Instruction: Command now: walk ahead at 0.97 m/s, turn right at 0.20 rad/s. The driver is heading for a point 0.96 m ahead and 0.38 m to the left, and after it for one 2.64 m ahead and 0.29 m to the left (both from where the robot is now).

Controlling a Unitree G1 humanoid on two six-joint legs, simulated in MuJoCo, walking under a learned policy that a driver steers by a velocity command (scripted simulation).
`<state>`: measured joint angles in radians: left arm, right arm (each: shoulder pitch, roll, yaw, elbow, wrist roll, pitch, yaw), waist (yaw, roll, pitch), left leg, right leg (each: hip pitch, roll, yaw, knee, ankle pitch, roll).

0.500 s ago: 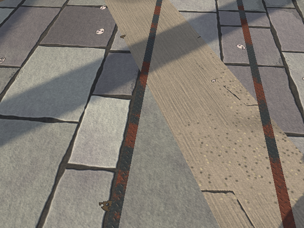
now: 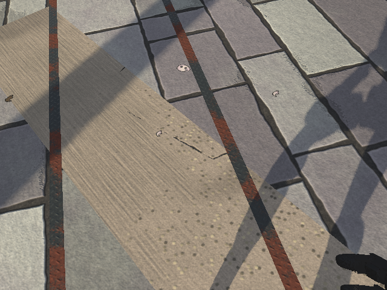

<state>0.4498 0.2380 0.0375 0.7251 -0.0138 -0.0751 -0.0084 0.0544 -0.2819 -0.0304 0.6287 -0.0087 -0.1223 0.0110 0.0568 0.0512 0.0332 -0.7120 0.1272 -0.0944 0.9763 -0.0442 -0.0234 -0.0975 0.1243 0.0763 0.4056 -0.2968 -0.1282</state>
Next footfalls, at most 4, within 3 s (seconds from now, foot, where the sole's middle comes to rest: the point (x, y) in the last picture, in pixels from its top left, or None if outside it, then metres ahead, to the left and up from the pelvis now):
0.24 left None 0.47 0.09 -0.78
0.66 right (230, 186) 0.91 -0.01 -0.78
1.12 left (123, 155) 1.07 0.47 -0.78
1.56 right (157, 117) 1.31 0.34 -0.78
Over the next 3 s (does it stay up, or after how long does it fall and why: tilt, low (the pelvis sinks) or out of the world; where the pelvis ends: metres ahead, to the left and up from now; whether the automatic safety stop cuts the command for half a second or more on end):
stays up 1.25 0.39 -0.01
